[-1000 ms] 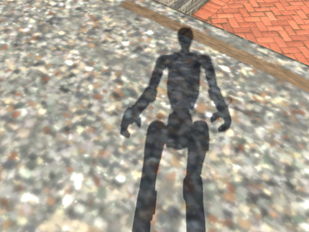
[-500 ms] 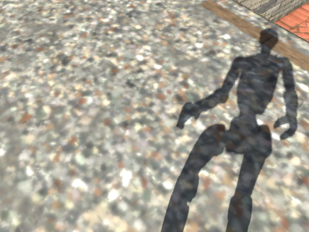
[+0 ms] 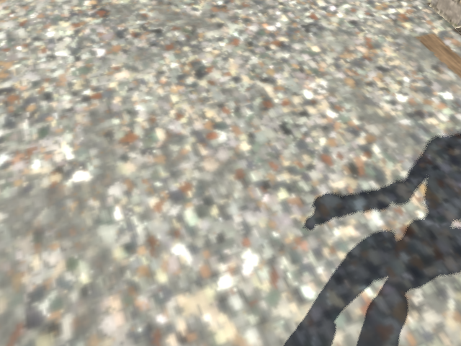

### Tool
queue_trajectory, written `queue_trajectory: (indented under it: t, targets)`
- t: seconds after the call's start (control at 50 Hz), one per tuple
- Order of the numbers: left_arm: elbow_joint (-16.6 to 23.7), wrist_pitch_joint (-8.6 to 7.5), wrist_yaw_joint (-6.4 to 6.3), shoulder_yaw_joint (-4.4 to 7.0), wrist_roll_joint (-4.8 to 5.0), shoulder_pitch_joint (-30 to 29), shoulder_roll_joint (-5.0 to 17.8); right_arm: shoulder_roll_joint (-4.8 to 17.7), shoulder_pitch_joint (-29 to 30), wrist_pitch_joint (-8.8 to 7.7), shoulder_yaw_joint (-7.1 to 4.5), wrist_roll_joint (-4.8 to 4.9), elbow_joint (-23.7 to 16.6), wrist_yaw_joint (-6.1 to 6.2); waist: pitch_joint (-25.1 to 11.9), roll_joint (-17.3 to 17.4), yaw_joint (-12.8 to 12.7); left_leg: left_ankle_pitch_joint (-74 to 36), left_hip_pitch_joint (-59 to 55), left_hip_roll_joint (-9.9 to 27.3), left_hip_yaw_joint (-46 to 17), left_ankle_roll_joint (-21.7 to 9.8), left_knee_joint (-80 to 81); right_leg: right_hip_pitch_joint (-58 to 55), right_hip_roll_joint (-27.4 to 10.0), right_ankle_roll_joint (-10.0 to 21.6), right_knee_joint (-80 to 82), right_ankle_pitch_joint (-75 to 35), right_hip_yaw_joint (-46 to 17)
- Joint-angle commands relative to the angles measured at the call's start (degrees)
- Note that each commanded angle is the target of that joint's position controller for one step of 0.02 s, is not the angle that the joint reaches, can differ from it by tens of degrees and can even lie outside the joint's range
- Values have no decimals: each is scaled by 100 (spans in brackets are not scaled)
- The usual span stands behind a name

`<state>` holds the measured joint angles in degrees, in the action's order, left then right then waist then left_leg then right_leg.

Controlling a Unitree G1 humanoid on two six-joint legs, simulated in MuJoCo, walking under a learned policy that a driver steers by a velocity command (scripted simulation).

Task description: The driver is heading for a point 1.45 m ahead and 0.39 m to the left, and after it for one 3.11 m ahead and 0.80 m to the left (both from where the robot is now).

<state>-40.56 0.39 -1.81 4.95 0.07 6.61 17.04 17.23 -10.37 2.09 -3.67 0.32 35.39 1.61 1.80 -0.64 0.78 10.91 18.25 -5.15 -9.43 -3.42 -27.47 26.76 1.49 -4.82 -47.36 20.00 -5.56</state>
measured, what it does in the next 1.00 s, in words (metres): walks ahead, turning left: right foot, then left foot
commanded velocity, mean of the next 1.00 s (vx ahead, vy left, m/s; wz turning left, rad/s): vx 0.23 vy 0.00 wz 0.47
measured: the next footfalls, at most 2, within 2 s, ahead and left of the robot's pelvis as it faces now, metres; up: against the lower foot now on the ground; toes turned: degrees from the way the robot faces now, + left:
right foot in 0.16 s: +0.06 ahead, -0.14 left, +0.00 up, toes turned +12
left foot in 0.62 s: +0.05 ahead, +0.16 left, +0.00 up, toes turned +25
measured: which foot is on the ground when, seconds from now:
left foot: down 0.00-0.16, up 0.18-0.60, down 0.62-1.00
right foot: up 0.00-0.14, down 0.16-0.62, up 0.64-1.00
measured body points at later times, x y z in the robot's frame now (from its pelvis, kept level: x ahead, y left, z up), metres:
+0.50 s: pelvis +0.02 -0.01 +0.00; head +0.04 -0.01 +0.45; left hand +0.03 +0.29 -0.10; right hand +0.25 -0.23 -0.09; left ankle +0.00 +0.14 -0.69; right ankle +0.02 -0.15 -0.74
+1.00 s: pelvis +0.17 +0.13 +0.00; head +0.19 +0.16 +0.44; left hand +0.25 +0.43 -0.10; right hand +0.33 -0.11 -0.11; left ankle +0.02 +0.14 -0.74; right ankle +0.40 +0.10 -0.71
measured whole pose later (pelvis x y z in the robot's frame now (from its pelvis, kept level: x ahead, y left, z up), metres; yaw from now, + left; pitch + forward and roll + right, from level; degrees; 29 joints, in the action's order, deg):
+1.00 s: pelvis +0.17 +0.13 +0.00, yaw +28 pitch +2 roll +0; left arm -40.5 -5.0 3.6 2.2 -0.2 2.6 15.9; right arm 15.8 -21.6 -2.4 -2.0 0.3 42.9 1.6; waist 2.7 -3.1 3.6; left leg 19.4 -1.9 -4.5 -2.0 -4.1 -16.0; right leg 35.4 -1.6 0.0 -31.4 -6.6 0.7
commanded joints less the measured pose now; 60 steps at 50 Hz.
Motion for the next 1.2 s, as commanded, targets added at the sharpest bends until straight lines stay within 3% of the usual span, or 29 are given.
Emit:
queue_trajectory:
  t: [0.02, 0.1, 0.14, 0.16, 0.18, 0.2, 0.22, 0.24, 0.3, 0.38, 0.54, 0.58, 0.6, 0.62, 0.64, 0.66, 0.68, 0.74, 0.84, 0.88, 0.98, 1.04, 1.06, 1.08, 1.1, 1.12, 1.14, 1.18, 1.2]
  targets:
    - [438, -153, 48, 114, 34, -204, 478, 1057, 101, -29, -326, 8, -406, -5, -640, 954, 72, -908, -832, 1425, -1905, -976, 642, 22, 85, 44, 484, 159, -50]
    - [405, -249, 142, 134, 75, -8, 497, 1040, 246, 29, -341, 82, -442, -31, -740, 999, -32, -1426, -949, 1273, -2274, -866, 405, -605, 176, 195, 1521, 0, -26]
    - [278, -276, 158, 186, 40, 329, 569, 936, 365, 63, -313, 164, -480, 4, -792, 854, -250, -991, -530, 932, -2102, -516, 95, -1569, -33, 366, 2712, -1118, 31]
    - [303, -246, 127, 254, -48, 438, 886, 690, 143, 59, -248, 123, -484, 5, -970, 133, -145, 396, 143, 545, -1601, -191, -685, -2314, -993, 733, 2834, -1539, -705]
    - [322, -176, 112, 322, -181, 265, 1329, 626, -92, 12, -248, 153, -581, -7, -663, -1444, 154, 2308, 1353, -461, -329, 186, -1746, -2423, -2075, 1632, 2976, -2788, -1980]
    - [431, -200, 105, 274, -254, 157, 1051, 1129, -108, -51, -411, 32, -494, -6, -585, -1224, 9, 2597, 1562, -111, -160, 489, -3186, -2011, -2595, 2164, 3046, -2932, -2337]
    - [528, -204, 64, 175, -200, -131, 754, 1325, -188, -38, -505, 60, -370, -22, -498, -805, 120, 2192, 1519, 83, -113, 598, -3773, -1825, -2314, 2019, 2976, -2721, -1786]
    - [570, -187, 35, 124, -129, -361, 589, 1211, -284, 25, -508, 75, -229, -9, -377, -608, 186, 1841, 1518, 132, -24, 701, -4028, -1741, -1879, 1732, 2916, -2391, -1228]
    - [485, -139, -60, 70, -6, -2, 573, 761, -147, 92, -357, 98, -306, -70, -228, -790, -106, 947, 2079, 342, 439, 816, -4113, -2049, -1450, 1517, 3331, -422, -658]
    - [362, -179, -80, 145, -34, 660, 817, 615, 490, -51, -255, 99, -608, -149, -186, -865, -567, 871, 2458, 646, 666, 853, -3110, -2755, -1714, 1607, 3640, 399, -707]
    - [223, -360, 190, 267, 157, 614, 1163, 471, 294, -199, -139, 108, -609, -343, 38, -812, -363, 861, 694, 817, 1247, 322, -1184, -1808, -1865, 1483, 3655, 129, 242]
    - [175, -335, 240, 253, 244, 471, 1135, 464, -189, -198, -165, 105, -424, -353, -53, -600, -15, 464, -220, 623, 1515, 121, -446, -1445, -1811, 1333, 3151, 129, 554]
    - [149, -339, 244, 196, 212, 526, 973, 617, -681, -190, -258, 114, -237, -321, -250, -391, 202, 491, -1089, 387, 1616, -1, -304, -1034, -1628, 1181, 2482, -232, 854]
    - [147, -360, 260, 61, 90, 590, 617, 932, -1501, -194, -423, 161, -31, -270, -629, 298, 571, 614, -2299, 594, 984, -224, -14, -352, -1243, 879, 914, -567, 1375]
    - [664, -458, 275, -119, -129, 314, 137, 1791, -1915, -263, -549, 105, -118, -196, -799, 2193, 536, 1432, -3341, 2237, -2276, -1154, 874, 1815, -335, 332, -1550, 1219, 1532]
    - [685, -605, 281, -32, 73, 68, 567, 1446, -1829, -434, -426, 96, -226, -261, -902, 1386, 711, 2227, -3184, 2690, -3410, -1698, 1548, 2611, -250, 387, -2398, 1276, 403]
    - [715, -675, 327, 44, 256, -39, 855, 1100, -1629, -543, -300, 50, -199, -293, -410, 1156, 583, 2092, -2904, 2609, -2850, -1572, 1565, 2859, -537, 559, -2517, 793, 264]
    - [438, -686, 361, 57, 8, 197, 836, 672, -825, -589, -106, -21, -267, -279, 34, 697, 95, 307, -1824, 1916, -1255, -1061, 1560, 2048, -936, 598, -1632, -520, 274]
    - [282, -560, 377, -70, -62, 67, 474, 762, -753, -605, -88, -48, -4, -110, 30, 418, -42, -3116, -1452, 1481, 105, -786, 1540, 1444, -635, 261, -412, -1702, 601]
    - [356, -586, 410, -169, -45, -318, 254, 765, -835, -556, -83, -30, 156, -26, 41, 527, 78, -3509, -1148, 1189, 571, -506, 1469, 829, -421, 270, 614, -2365, 780]
    - [464, -647, 579, -178, -15, -833, 309, 841, -1223, -495, -110, 8, 548, 45, 13, 610, 239, -3250, -1531, 1421, 357, -385, 1140, 329, -158, 543, 1746, -2851, 703]
    - [240, -685, 532, -49, -111, -81, 626, 855, -983, -450, -129, 6, 576, 46, -419, 741, -186, -4380, -2051, 1452, 158, -344, 191, -348, 52, 857, 1974, -2338, 738]
    - [116, -711, 483, -10, -152, 368, 724, 811, -896, -428, -102, 10, 559, 27, -731, 576, -464, -4547, -2025, 1179, 313, -185, -580, -1094, 35, 1000, 2403, -3148, 819]
    - [87, -713, 415, 28, -255, 824, 1043, 587, -1155, -446, -17, -123, 460, -3, -1549, 31, -468, -3053, -1007, 862, 291, 40, -1831, -2891, -858, 1443, 1773, -5464, -3]
    - [33, -634, 382, -44, -318, 979, 979, 81, -2095, -451, 138, -128, 628, -61, -2472, -1220, -140, 1771, 621, 84, 295, 567, -4035, -4618, -2485, 2696, 1614, -6860, -1862]
    - [-24, -557, 392, -122, -117, 1146, 509, 613, -2150, -413, 32, -7, 839, -101, -2936, -807, -364, 2901, 763, 0, -321, 642, -4599, -4516, -2495, 2862, 1984, -5792, -2455]
    - [18, -480, 382, -73, 81, 748, 684, 981, -1544, -358, -89, 105, 641, -107, -2043, -558, -378, 2608, 1233, 278, -67, 652, -4797, -3814, -2193, 2602, 2436, -3720, -2060]
    - [39, -325, 300, -99, 133, 261, 630, 873, -786, -264, -89, 12, 374, -59, -821, -189, -228, 1867, 1570, 638, 447, 627, -4260, -2217, -1698, 2151, 3311, -162, -1777]
    - [73, -293, 258, -82, 66, 84, 700, 777, -763, -233, -82, -33, 309, -47, -551, -406, -40, 1626, 1245, 752, 499, 600, -3764, -1514, -1487, 1970, 3639, 545, -1708]
Velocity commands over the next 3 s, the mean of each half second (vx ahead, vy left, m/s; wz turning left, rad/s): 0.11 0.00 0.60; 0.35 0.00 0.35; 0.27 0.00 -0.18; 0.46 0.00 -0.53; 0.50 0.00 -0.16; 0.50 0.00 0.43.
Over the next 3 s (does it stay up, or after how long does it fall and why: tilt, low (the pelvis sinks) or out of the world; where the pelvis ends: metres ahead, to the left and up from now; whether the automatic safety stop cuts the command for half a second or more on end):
stays up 1.09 0.20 -0.01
